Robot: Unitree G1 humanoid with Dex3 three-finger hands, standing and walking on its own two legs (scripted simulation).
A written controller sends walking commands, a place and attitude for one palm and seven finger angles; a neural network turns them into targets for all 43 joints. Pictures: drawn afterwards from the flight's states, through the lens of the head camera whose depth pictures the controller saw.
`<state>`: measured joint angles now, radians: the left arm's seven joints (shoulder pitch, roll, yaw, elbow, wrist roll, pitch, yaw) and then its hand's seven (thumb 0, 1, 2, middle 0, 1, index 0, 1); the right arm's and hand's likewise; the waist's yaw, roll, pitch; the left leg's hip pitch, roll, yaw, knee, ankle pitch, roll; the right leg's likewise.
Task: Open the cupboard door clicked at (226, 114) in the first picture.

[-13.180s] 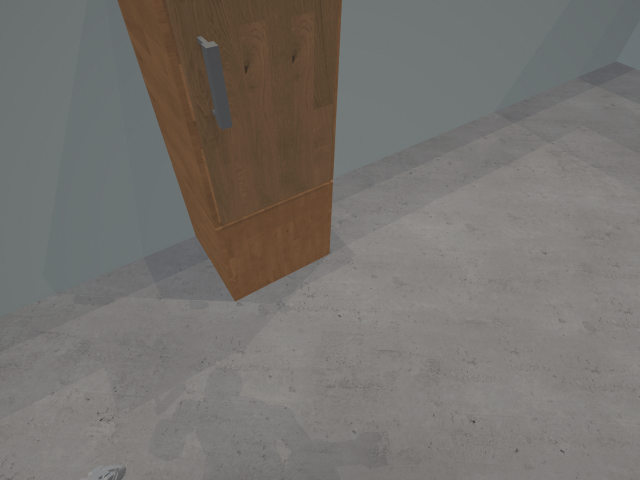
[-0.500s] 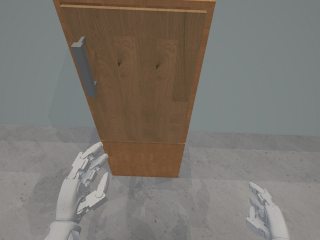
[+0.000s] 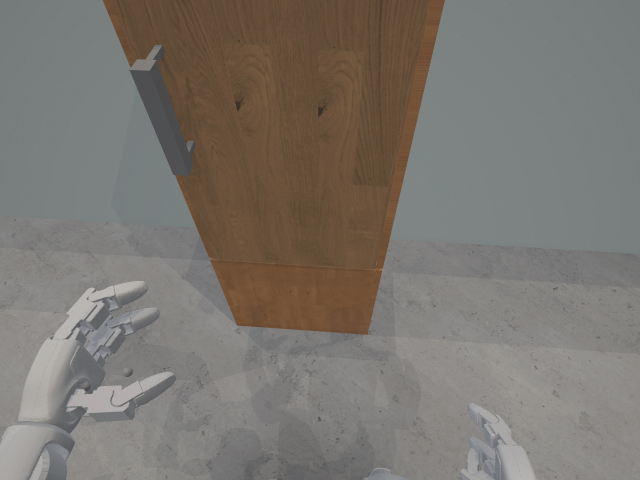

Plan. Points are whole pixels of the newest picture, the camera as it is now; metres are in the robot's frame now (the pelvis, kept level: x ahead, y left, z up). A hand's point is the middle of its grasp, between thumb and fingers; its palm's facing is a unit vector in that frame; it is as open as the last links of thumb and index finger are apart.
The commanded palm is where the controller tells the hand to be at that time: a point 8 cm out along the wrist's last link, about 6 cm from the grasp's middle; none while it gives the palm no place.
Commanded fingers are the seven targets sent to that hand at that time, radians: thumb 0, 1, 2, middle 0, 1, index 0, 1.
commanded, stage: raise the hand with hooked fingers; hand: left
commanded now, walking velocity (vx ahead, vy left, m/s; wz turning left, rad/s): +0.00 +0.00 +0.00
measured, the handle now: (170, 114) +0.58 +0.25 +0.13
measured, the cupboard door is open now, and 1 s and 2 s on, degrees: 0 0 0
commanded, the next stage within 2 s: move the hooked fingers beside the handle in 1.26 s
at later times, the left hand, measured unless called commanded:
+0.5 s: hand (47, 312) +0.26 +0.29 +0.12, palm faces +0.03 -1.00 -0.06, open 13.7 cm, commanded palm +0.24 +0.34 +0.13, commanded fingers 0.00 -0.50 0.30 -0.30 -1.20 -0.30 -1.20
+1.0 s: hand (15, 259) +0.30 +0.32 +0.15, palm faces -0.01 -1.00 -0.05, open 14.0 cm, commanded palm +0.27 +0.37 +0.15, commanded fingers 0.00 -0.50 0.30 -0.30 -1.20 -0.30 -1.20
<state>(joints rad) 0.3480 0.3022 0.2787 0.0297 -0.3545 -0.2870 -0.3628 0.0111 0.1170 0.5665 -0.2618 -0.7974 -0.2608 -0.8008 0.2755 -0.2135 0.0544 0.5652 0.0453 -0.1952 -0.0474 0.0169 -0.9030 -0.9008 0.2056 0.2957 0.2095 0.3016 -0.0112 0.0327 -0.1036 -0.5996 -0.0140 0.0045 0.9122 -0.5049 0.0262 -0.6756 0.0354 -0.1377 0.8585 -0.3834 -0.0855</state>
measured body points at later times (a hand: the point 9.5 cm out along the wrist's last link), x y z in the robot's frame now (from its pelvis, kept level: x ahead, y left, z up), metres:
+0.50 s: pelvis +0.00 +0.04 +0.02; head +0.02 +0.04 +0.47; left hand +0.26 +0.34 +0.12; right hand +0.19 -0.19 -0.04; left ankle -0.03 +0.10 -0.69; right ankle +0.03 -0.06 -0.69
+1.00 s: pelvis +0.01 +0.05 +0.03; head +0.02 +0.05 +0.48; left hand +0.30 +0.38 +0.15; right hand +0.16 -0.20 -0.04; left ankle -0.03 +0.10 -0.69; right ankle +0.03 -0.06 -0.69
